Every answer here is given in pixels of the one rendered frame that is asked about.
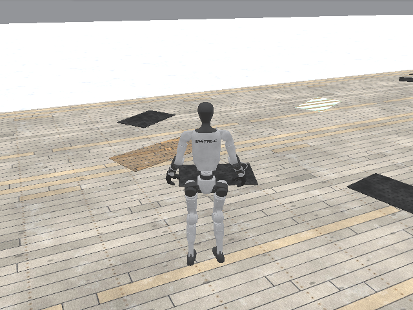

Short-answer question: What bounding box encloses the robot right thigh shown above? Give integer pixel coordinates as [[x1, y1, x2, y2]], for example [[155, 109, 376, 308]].
[[212, 180, 228, 223]]

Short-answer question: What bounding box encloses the robot right upper arm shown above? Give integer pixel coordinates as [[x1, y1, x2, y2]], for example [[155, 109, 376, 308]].
[[219, 130, 238, 165]]

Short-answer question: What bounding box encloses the robot right forearm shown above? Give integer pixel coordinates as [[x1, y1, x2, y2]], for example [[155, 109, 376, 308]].
[[232, 155, 245, 177]]

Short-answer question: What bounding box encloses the robot left upper arm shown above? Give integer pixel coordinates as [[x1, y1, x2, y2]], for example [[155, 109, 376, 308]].
[[174, 130, 193, 165]]

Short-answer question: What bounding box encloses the robot right shin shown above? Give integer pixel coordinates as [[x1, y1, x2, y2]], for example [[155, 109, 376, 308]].
[[214, 211, 224, 254]]

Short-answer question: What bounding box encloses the right robot hand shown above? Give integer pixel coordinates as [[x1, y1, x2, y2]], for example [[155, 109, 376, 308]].
[[232, 175, 247, 187]]

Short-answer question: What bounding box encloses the left robot hand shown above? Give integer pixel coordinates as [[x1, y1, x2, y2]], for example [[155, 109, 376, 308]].
[[166, 171, 180, 185]]

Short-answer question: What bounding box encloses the robot left forearm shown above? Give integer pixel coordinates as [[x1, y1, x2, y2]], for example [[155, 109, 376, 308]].
[[168, 156, 180, 176]]

